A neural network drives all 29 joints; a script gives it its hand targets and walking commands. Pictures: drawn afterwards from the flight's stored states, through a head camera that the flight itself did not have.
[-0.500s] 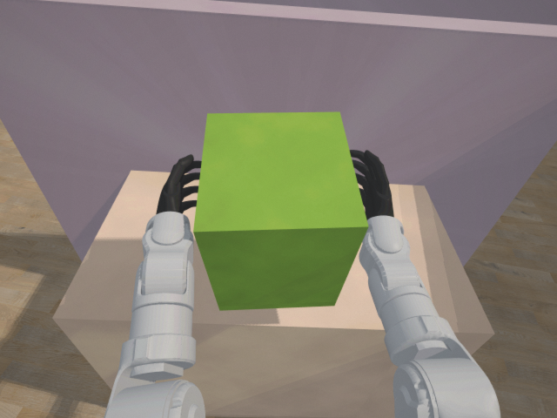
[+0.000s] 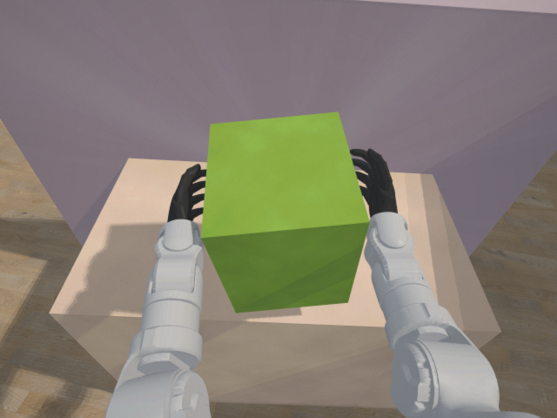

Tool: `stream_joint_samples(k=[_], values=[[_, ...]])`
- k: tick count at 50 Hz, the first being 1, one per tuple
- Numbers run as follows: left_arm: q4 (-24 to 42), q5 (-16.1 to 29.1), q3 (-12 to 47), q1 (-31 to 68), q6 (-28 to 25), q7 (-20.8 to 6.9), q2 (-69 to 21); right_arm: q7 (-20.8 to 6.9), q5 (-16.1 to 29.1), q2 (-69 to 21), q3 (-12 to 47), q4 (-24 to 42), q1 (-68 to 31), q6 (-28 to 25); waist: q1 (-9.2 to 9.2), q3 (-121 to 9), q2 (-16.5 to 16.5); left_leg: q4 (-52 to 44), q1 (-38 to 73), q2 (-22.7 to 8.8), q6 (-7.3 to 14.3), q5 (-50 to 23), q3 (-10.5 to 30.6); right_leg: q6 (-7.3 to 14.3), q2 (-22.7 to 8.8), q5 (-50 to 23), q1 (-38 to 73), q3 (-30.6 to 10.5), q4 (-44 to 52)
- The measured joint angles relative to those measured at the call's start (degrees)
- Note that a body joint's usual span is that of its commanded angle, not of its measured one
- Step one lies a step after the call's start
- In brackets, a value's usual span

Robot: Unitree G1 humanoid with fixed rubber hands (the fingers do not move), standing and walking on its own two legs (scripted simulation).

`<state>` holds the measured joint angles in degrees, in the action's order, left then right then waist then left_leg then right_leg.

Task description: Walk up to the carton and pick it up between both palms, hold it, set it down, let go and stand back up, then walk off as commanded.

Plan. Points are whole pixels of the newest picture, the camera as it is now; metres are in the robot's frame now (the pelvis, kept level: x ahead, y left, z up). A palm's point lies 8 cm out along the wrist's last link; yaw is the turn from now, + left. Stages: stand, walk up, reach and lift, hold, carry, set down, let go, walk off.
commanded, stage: set down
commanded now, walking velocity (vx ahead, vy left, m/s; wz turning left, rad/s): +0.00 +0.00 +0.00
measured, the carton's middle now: (283, 219) +0.42 -0.01 +0.05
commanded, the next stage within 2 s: none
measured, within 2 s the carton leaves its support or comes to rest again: neither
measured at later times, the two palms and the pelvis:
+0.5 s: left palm (194, 224) +0.39 +0.13 +0.07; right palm (380, 205) +0.42 -0.15 +0.10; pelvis +0.01 +0.00 +0.00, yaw -2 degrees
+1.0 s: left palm (202, 230) +0.40 +0.13 +0.05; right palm (377, 208) +0.43 -0.16 +0.08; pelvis +0.01 +0.00 +0.00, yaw -3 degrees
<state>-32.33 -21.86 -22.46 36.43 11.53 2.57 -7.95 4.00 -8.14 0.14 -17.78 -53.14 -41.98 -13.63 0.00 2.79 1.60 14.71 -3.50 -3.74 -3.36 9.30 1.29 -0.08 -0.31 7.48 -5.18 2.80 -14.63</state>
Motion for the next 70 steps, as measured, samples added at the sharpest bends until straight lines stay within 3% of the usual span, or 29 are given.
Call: stream_joint_samples(k=[21,47,70], values=[[-5.8,0.5,-1.3,0.6,-4.9,2.6,-0.8,-2.4,-3.0,1.1,-3.5,-4.6,-2.2,-1.8,1.06,-2.5,-1.2,0.7,-4.5,-0.5,-0.1,0.5,-1.3,0.1,0.5,-0.4,-4.8,-1.2,-0.1],[-9.9,-1.6,-6.4,3.0,-7.6,3.1,-2.7,-5.6,-11.8,0.3,-12.6,-5.7,-4.9,-0.7,2.57,-4.4,-1.1,0.0,-9.6,-0.6,-0.1,-0.2,-2.7,0.1,0.6,-0.5,-11.4,-2.5,-1.3],[-13.1,-1.9,-7.0,2.3,-13.3,4.1,-2.4,-6.1,-14.0,0.2,-14.5,-7.8,-5.2,-4.4,2.55,-5.5,-1.4,1.2,-13.6,-0.6,0.0,-0.2,-2.9,0.1,0.7,-0.9,-15.2,-2.7,-1.8]])
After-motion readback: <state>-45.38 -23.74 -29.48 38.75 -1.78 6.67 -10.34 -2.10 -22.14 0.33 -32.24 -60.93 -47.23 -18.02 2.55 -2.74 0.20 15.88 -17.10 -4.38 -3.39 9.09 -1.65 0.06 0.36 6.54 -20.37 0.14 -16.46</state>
